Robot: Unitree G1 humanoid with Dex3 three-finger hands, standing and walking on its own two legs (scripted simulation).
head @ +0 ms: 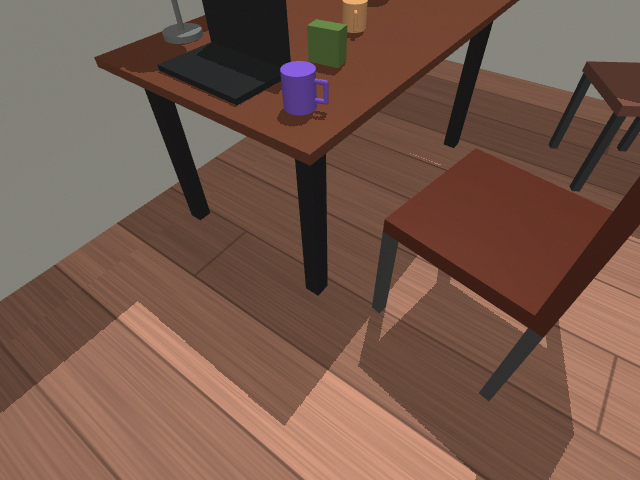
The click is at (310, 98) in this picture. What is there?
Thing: mug
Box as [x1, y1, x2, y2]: [280, 61, 328, 114]
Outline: 286,63 281,66 280,73 284,109 287,112 292,114 306,114 315,109 317,102 327,103 327,81 315,78 315,67 313,64 305,61 293,61
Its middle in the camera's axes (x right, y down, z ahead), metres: -0.04 -0.38 +0.97
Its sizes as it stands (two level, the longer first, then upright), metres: 0.121 0.087 0.100
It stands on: a support 0.74 m high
